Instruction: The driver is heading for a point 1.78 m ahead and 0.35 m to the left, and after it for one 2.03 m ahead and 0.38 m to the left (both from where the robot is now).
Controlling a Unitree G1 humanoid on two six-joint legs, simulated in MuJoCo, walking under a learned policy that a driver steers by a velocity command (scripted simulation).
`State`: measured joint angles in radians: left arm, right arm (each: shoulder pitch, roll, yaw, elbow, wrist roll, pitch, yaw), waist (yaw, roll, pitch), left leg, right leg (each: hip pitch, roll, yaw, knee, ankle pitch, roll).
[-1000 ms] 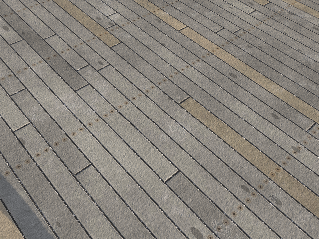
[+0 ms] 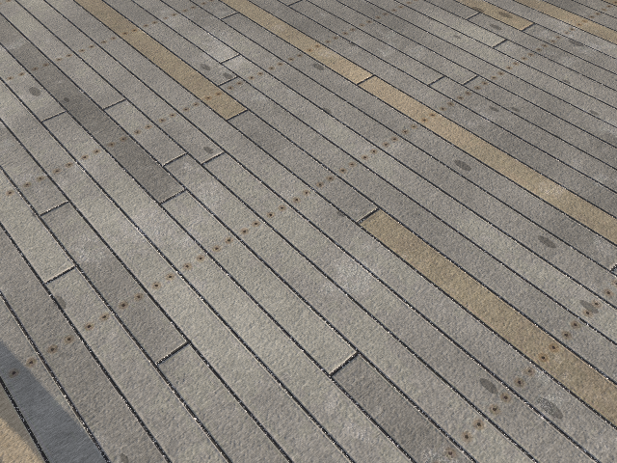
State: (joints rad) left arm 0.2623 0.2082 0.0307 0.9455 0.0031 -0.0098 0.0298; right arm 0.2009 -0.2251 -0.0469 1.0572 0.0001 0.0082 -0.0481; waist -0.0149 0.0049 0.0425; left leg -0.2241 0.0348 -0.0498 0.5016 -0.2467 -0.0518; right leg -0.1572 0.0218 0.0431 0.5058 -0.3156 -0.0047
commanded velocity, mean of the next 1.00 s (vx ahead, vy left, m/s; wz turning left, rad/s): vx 0.00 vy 0.00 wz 0.00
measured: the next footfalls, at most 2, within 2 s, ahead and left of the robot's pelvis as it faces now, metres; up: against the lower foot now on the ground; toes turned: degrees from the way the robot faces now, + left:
right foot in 1.72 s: +0.43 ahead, -0.10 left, +0.00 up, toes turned -2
